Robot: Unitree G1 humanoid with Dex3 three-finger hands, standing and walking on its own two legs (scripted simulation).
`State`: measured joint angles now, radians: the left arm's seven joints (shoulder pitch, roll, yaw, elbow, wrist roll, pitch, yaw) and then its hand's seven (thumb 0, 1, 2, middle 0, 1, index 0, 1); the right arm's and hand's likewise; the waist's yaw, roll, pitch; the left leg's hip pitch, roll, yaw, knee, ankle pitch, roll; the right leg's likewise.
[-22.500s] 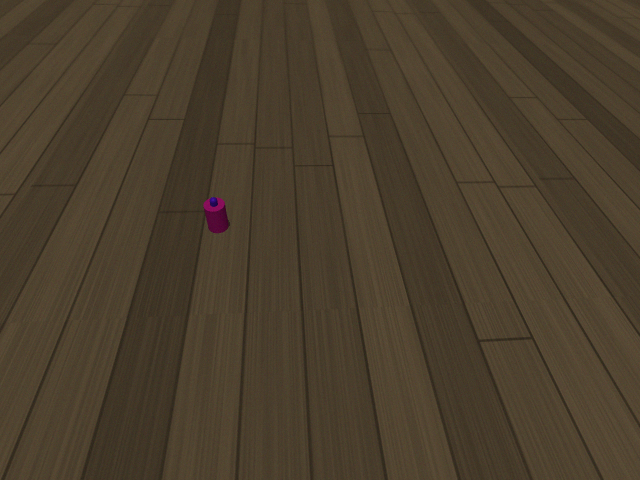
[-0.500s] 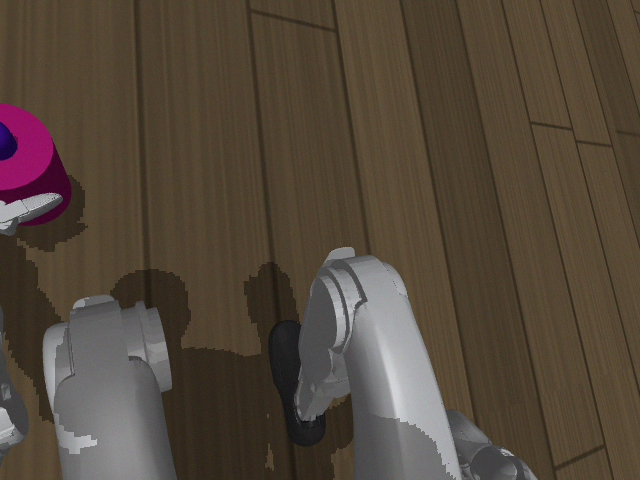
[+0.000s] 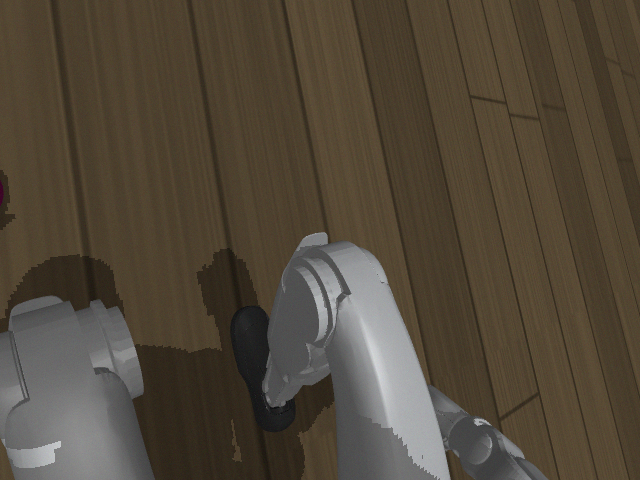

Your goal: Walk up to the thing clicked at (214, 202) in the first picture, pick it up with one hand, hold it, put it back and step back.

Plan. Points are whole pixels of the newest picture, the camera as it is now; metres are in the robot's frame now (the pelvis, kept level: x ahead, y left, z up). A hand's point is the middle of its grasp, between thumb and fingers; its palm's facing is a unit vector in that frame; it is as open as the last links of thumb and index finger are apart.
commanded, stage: lower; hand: left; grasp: from the side
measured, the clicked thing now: out of the picture +0.47 +0.24 -0.17
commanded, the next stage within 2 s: loosen in 0.70 s
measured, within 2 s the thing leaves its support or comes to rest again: rests again in 1.04 s
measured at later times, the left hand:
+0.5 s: hand out of the picture +0.47 +0.25 -0.18, palm faces +0.33 -0.94 +0.00, open 11.8 cm
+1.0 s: hand out of the picture +0.47 +0.25 -0.19, palm faces +0.35 -0.94 +0.02, open 11.7 cm
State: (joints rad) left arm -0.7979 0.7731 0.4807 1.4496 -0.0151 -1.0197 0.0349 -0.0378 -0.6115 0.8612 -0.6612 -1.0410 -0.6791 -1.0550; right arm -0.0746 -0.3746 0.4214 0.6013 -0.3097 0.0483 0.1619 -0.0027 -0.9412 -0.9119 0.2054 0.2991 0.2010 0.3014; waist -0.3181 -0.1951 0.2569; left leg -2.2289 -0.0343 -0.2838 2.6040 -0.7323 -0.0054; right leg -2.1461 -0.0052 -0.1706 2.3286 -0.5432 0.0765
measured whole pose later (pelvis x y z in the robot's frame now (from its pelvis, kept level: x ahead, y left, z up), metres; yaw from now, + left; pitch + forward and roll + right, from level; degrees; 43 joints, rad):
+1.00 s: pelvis -0.01 +0.01 +0.00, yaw -3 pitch +15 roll -20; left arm -0.82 0.90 0.44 1.58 -0.02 -1.13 0.10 -0.03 -0.57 0.75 -0.72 -0.92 -0.74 -0.93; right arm -0.15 -0.38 0.55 0.55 -0.37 0.04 0.16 0.00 -0.93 -0.90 0.21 0.30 0.20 0.30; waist -0.33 -0.27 0.32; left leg -2.20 -0.03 -0.36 2.64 -0.74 0.01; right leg -2.08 0.02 -0.23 2.29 -0.52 0.08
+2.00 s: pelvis +0.00 +0.01 +0.04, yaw +2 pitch +26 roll -15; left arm -0.71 0.78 0.43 1.12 0.15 -0.55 -0.09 -0.02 -0.58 0.09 -0.09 -0.07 -0.07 -0.07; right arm 0.05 -0.30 0.22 0.58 -0.12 0.15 0.12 0.00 -0.94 -0.92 0.21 0.30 0.20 0.30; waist -0.21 -0.10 0.02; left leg -2.22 -0.02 -0.18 2.45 -0.71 0.05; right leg -2.14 -0.03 -0.11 2.22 -0.57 0.03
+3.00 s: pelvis +0.10 -0.01 +0.40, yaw +11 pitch +14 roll -2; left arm 0.34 0.24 0.00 0.13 -0.02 0.24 0.18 -0.01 -0.54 0.06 -0.06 -0.06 -0.06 -0.05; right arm 0.28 -0.21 0.03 0.49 0.05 -0.01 -0.16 0.01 -0.90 -0.90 0.21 0.30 0.20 0.30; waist -0.05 0.03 -0.16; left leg -0.80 0.04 -0.04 1.11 -0.55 -0.02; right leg -0.82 -0.02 -0.04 1.04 -0.46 0.02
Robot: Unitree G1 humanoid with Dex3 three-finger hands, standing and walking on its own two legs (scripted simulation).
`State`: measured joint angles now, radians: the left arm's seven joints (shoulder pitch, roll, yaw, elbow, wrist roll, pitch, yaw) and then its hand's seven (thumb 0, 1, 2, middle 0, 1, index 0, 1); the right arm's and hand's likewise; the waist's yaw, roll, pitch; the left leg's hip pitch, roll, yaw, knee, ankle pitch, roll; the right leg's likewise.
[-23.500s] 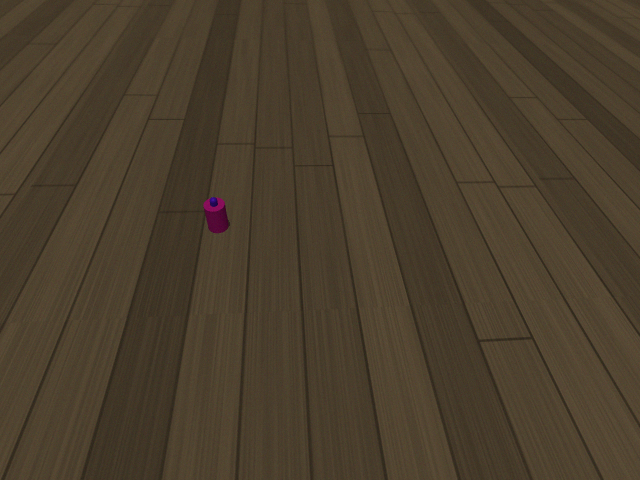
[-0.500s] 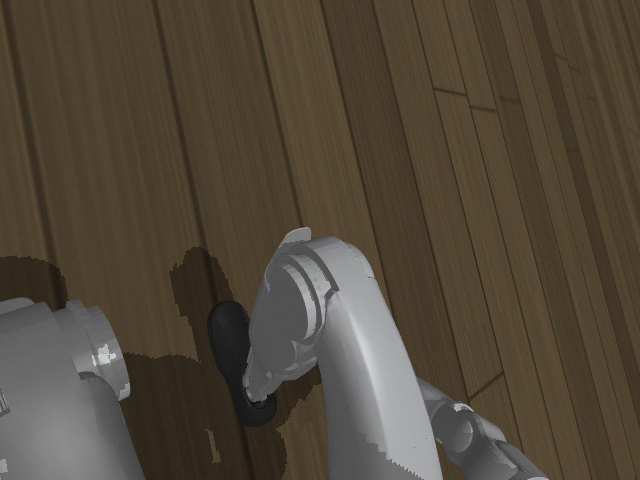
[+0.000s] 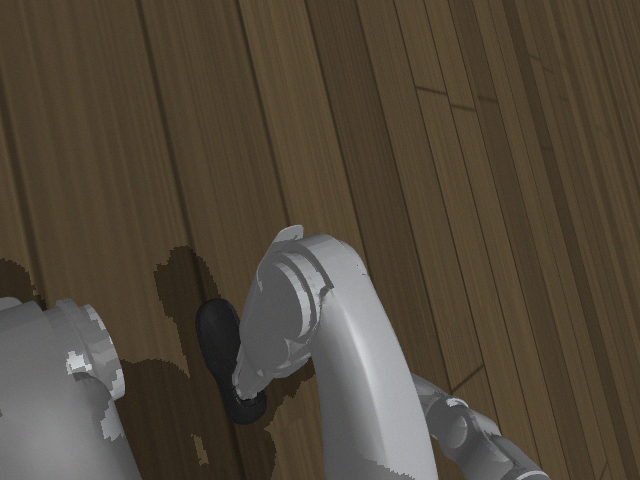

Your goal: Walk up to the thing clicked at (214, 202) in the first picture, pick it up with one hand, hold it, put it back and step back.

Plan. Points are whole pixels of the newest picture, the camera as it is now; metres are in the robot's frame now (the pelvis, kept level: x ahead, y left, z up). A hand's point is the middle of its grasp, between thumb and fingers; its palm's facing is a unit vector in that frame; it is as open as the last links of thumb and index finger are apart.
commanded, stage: open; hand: left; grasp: from the side
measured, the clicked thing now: out of the picture +0.47 +0.25 -0.20
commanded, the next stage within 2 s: withdraw in 0.18 s
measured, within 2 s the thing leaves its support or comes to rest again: rests again in 0.04 s
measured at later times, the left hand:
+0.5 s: hand out of the picture +0.47 +0.28 -0.18, palm faces +0.41 -0.91 +0.01, open 16.9 cm
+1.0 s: hand out of the picture +0.42 +0.37 -0.08, palm faces +0.28 -0.92 -0.27, open 17.5 cm
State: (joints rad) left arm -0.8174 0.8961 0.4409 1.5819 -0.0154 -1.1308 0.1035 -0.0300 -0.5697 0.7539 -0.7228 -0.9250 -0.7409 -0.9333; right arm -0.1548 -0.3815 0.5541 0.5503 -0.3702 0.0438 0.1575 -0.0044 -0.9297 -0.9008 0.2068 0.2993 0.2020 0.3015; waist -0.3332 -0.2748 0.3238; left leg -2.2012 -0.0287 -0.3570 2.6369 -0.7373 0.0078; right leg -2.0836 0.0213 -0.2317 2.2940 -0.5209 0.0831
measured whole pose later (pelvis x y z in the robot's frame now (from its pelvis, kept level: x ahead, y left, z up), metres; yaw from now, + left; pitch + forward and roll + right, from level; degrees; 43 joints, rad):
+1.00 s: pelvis +0.01 +0.00 +0.04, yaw +5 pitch +26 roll -15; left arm -0.71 0.78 0.43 1.12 0.15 -0.55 -0.09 -0.02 -0.58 0.09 -0.09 -0.07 -0.07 -0.07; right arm 0.05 -0.30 0.22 0.58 -0.12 0.15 0.12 0.00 -0.94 -0.92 0.21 0.30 0.20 0.30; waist -0.21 -0.10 0.02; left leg -2.22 -0.02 -0.18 2.45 -0.71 0.05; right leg -2.14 -0.03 -0.11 2.22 -0.57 0.03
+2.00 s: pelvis +0.11 -0.01 +0.40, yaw +14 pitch +14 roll -2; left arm 0.34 0.24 0.00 0.13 -0.02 0.24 0.18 -0.01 -0.54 0.06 -0.06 -0.06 -0.06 -0.05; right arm 0.28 -0.21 0.03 0.49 0.05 -0.01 -0.16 0.01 -0.90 -0.90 0.21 0.30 0.20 0.30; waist -0.05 0.03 -0.16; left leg -0.80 0.04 -0.04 1.11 -0.55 -0.02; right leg -0.82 -0.02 -0.04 1.04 -0.46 0.02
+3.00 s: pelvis +0.11 -0.02 +0.42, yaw +15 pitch +8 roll -2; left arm 0.46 0.20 -0.01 0.02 -0.01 0.26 0.14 -0.01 -0.58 0.03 -0.05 -0.05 -0.05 -0.04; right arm 0.27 -0.21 0.02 0.52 0.01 -0.13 -0.17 0.01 -0.90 -0.90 0.21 0.30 0.20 0.30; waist -0.02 0.03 -0.10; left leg -0.60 0.04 -0.04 0.96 -0.50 -0.03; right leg -0.62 -0.01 -0.05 0.91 -0.43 0.01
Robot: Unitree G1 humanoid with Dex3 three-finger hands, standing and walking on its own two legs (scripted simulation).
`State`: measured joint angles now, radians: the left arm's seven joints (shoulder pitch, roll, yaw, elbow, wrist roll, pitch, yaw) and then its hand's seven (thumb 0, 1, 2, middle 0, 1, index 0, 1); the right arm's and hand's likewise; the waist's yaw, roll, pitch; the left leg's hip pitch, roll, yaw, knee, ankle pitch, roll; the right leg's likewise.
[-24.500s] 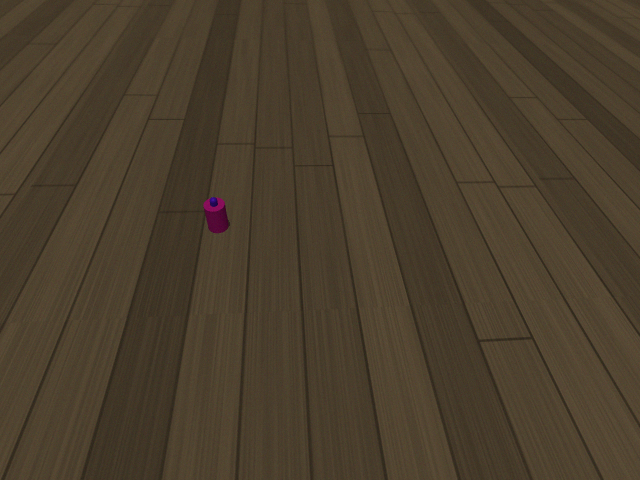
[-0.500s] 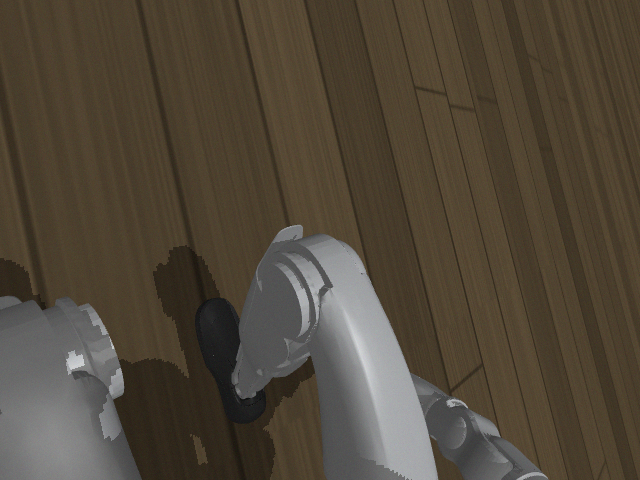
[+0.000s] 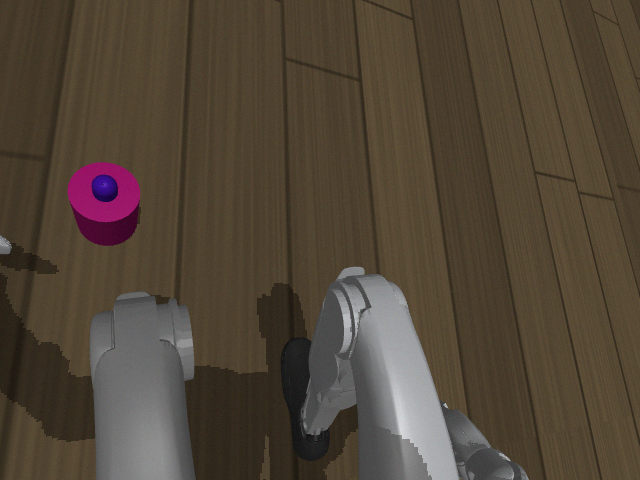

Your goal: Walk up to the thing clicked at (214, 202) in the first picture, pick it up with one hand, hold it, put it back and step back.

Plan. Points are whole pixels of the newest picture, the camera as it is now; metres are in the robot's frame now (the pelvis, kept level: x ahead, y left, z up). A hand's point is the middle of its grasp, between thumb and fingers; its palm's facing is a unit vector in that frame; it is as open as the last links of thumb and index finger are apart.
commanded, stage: home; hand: left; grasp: from the side
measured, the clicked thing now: (106, 203) +0.48 +0.20 -0.26
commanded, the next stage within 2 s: none
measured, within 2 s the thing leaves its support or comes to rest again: neither
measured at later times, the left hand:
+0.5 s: hand out of the picture +0.32 +0.28 +0.08, palm faces +0.19 -0.89 -0.41, open 17.1 cm
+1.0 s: hand out of the picture +0.26 +0.20 +0.28, palm faces +0.24 -0.92 -0.32, open 17.5 cm
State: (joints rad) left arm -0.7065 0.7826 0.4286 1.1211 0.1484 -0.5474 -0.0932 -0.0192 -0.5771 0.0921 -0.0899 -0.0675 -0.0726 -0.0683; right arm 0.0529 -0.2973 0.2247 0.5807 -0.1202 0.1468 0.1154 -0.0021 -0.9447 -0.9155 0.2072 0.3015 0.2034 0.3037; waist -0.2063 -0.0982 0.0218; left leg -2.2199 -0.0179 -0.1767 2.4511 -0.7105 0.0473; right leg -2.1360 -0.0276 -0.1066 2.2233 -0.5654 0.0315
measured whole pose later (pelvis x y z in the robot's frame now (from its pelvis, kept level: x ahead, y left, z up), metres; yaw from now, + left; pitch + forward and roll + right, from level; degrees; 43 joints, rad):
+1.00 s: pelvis +0.10 -0.02 +0.36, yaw +9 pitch +14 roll -2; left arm 0.34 0.24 0.00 0.13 -0.02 0.24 0.18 -0.01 -0.54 0.06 -0.06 -0.06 -0.06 -0.05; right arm 0.28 -0.21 0.03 0.49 0.05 -0.01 -0.16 0.01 -0.90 -0.90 0.21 0.30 0.20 0.30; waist -0.05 0.03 -0.16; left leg -0.80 0.04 -0.04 1.11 -0.55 -0.02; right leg -0.82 -0.02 -0.04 1.04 -0.46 0.02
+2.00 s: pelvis +0.11 -0.03 +0.38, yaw +9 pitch +8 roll -2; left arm 0.46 0.20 -0.01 0.02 -0.01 0.26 0.14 -0.01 -0.58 0.03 -0.05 -0.05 -0.05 -0.04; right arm 0.27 -0.21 0.02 0.52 0.01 -0.13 -0.17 0.01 -0.90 -0.90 0.21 0.30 0.20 0.30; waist -0.02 0.03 -0.10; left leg -0.60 0.04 -0.04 0.96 -0.50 -0.03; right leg -0.62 -0.01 -0.05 0.91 -0.43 0.01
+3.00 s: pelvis +0.11 -0.02 +0.38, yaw +9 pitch +8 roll -2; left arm 0.46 0.20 -0.01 0.00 -0.01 0.27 0.14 -0.01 -0.46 0.13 -0.10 -0.12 -0.10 -0.11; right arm 0.28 -0.20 0.03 0.52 0.01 -0.14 -0.17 0.01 -0.90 -0.90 0.21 0.30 0.20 0.30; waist -0.02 0.03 -0.11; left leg -0.59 0.04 -0.04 0.96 -0.51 -0.02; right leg -0.61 -0.02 -0.05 0.90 -0.43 0.02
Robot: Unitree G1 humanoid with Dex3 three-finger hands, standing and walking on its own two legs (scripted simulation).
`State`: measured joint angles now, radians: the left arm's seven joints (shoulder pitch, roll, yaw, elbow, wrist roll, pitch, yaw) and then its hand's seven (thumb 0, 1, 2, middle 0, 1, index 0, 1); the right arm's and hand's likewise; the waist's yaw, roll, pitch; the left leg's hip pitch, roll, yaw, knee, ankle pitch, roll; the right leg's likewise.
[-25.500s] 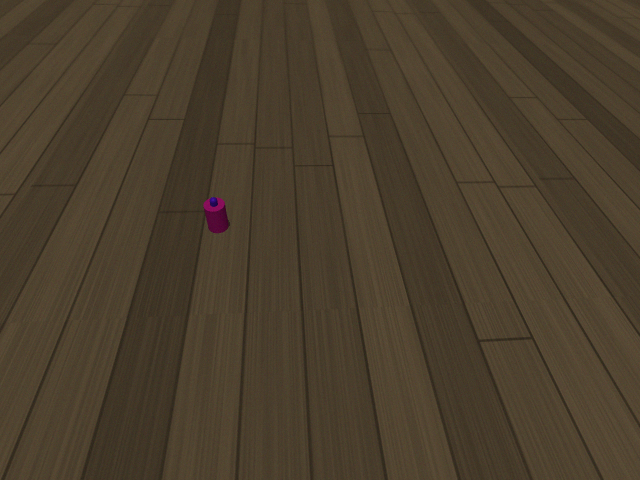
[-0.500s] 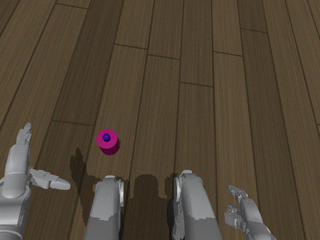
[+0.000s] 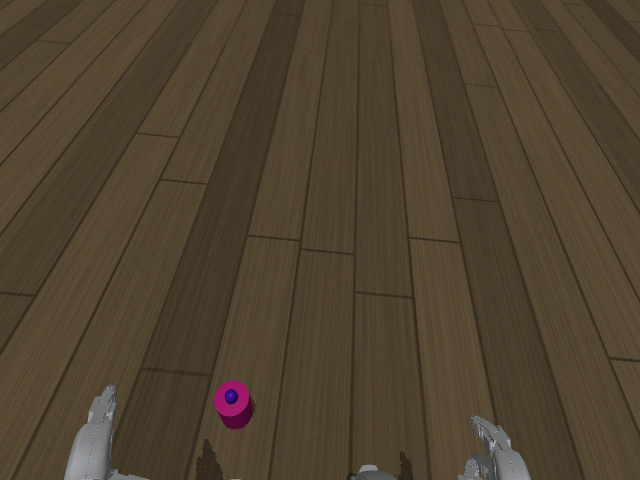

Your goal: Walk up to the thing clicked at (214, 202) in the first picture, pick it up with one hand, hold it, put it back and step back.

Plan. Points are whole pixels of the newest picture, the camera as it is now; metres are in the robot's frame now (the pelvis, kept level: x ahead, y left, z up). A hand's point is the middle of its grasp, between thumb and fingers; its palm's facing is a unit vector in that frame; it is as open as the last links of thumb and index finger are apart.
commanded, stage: home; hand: left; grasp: from the side
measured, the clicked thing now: (233, 403) +0.41 +0.16 -0.62
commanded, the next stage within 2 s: stand in 1.78 s
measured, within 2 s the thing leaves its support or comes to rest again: neither
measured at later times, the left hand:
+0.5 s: hand (138, 476) +0.17 +0.18 -0.03, palm faces +0.12 -0.95 -0.29, open 17.7 cm
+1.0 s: hand (145, 478) +0.17 +0.17 -0.03, palm faces +0.12 -0.95 -0.28, open 17.6 cm
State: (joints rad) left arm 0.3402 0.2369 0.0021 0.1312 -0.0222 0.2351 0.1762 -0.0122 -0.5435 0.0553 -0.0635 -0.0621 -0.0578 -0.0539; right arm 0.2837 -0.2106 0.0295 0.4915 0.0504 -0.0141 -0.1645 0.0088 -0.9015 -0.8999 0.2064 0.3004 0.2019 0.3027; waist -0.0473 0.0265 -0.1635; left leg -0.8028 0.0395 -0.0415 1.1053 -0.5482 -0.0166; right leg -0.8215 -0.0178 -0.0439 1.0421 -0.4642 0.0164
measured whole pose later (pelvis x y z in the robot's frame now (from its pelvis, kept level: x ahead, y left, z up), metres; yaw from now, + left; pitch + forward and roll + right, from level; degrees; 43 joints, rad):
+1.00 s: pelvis +0.01 -0.01 +0.02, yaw +1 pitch +8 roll -2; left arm 0.46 0.20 -0.01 0.02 -0.01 0.26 0.14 -0.01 -0.58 0.03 -0.05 -0.05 -0.05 -0.04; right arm 0.27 -0.21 0.02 0.52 0.01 -0.13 -0.17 0.01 -0.90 -0.90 0.21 0.30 0.20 0.30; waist -0.02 0.03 -0.10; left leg -0.60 0.04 -0.04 0.96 -0.50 -0.03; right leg -0.62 -0.01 -0.05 0.91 -0.43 0.01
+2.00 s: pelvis +0.01 +0.00 +0.02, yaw +1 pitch +8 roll -2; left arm 0.46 0.20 -0.01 0.00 -0.01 0.27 0.14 -0.01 -0.46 0.13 -0.10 -0.12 -0.10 -0.11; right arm 0.28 -0.20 0.03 0.52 0.01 -0.14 -0.17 0.01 -0.90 -0.90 0.21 0.30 0.20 0.30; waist -0.02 0.03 -0.11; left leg -0.59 0.04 -0.04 0.96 -0.51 -0.02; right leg -0.61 -0.02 -0.05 0.90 -0.43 0.02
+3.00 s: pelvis +0.00 +0.00 +0.08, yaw +2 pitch -4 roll +0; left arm 0.16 0.31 0.00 1.13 0.02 0.00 0.02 0.00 0.91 0.90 -0.20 -0.30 -0.20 -0.30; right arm 0.15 -0.30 -0.02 1.11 -0.02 0.00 -0.01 0.00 -0.91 -0.90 0.21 0.30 0.20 0.30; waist 0.02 0.01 0.05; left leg -0.11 -0.01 -0.02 0.40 -0.22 0.00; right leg -0.14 -0.06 -0.04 0.40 -0.19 0.03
